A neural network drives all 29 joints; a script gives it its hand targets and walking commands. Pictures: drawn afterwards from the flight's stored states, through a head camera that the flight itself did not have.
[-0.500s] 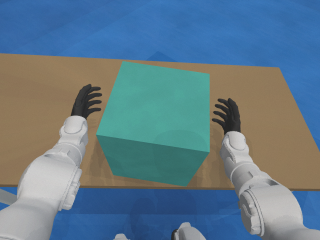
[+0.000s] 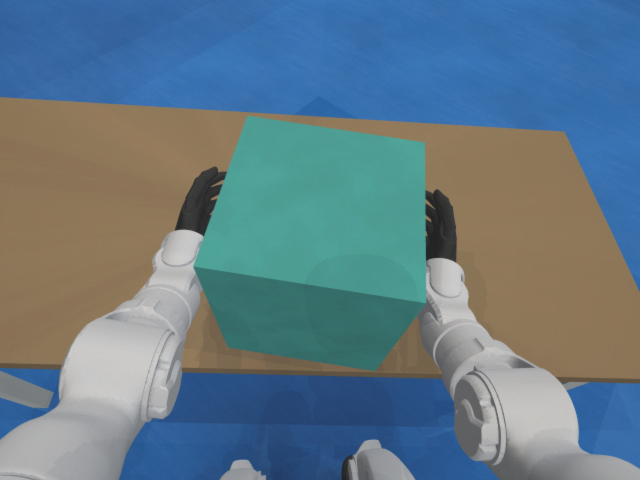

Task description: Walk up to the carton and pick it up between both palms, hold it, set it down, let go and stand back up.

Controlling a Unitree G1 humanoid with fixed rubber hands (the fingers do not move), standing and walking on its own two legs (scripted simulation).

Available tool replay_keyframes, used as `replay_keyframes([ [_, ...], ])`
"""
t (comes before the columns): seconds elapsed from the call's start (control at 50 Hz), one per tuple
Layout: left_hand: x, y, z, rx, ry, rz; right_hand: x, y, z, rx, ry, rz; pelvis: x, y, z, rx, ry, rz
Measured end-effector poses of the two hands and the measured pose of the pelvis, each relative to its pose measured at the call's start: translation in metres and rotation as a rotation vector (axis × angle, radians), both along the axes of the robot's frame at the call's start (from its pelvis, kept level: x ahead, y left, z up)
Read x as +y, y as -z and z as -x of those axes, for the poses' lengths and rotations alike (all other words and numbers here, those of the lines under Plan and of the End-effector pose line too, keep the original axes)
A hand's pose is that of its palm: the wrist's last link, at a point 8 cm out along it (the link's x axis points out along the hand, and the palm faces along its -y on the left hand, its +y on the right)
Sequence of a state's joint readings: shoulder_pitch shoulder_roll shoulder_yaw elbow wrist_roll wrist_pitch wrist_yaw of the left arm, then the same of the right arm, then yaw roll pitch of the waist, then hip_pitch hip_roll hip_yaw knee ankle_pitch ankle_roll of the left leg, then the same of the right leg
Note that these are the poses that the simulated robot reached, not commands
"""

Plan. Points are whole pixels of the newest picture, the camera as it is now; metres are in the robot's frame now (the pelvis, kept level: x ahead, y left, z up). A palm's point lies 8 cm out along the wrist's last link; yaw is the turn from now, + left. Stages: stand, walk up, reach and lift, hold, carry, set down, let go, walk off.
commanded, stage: reach and lift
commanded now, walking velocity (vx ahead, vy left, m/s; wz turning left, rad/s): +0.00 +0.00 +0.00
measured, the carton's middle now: (316, 254) +0.41 -0.02 +0.00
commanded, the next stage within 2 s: none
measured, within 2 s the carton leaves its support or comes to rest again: neither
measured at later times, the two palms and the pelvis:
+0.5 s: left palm (196, 230) +0.44 +0.13 +0.03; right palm (437, 260) +0.37 -0.18 +0.03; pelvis +0.00 +0.01 +0.02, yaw +0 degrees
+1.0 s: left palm (194, 234) +0.43 +0.14 +0.03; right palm (436, 263) +0.37 -0.17 +0.02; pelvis +0.02 +0.01 +0.04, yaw +0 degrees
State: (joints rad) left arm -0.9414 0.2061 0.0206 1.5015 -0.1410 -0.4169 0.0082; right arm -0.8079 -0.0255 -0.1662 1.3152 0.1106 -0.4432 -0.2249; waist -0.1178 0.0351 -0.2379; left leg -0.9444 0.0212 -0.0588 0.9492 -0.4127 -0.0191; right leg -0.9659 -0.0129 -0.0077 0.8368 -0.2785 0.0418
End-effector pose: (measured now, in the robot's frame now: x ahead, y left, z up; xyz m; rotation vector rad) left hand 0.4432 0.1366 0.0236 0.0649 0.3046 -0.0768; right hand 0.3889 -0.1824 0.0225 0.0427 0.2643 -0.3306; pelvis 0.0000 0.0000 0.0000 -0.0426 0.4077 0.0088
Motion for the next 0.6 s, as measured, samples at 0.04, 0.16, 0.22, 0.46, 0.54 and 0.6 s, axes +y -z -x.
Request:
replay_keyframes([
  [0.04,-0.001,0.0,0.0,-0.001,0.003,0.001,0.001,0.0,0.001,0.001,0.008,0.0,0.001,-0.001,0.0,-0.003,0.001,0.002],
  [0.16,-0.004,-0.002,0.0,-0.01,0.022,-0.001,0.002,-0.002,0.004,-0.001,0.016,0.006,0.005,-0.003,0.002,-0.007,0.004,0.008],
  [0.22,-0.005,-0.002,0.001,-0.014,0.031,-0.002,0.003,-0.003,0.006,-0.001,0.01,0.013,0.007,-0.006,0.002,-0.01,0.006,0.009],
  [0.46,-0.004,-0.003,0.006,-0.016,0.029,-0.014,0.006,-0.004,0.012,-0.01,0.006,0.012,0.012,-0.018,-0.002,-0.029,0.006,0.009],
  [0.54,-0.003,-0.003,0.01,-0.018,0.023,-0.01,0.007,-0.003,0.016,-0.024,0.005,0.021,0.013,-0.024,-0.007,-0.037,0.001,0.011],
  [0.6,-0.002,-0.002,0.012,-0.017,0.02,-0.012,0.007,-0.002,0.017,-0.028,0.002,0.022,0.013,-0.028,-0.012,-0.04,-0.003,0.011],
])
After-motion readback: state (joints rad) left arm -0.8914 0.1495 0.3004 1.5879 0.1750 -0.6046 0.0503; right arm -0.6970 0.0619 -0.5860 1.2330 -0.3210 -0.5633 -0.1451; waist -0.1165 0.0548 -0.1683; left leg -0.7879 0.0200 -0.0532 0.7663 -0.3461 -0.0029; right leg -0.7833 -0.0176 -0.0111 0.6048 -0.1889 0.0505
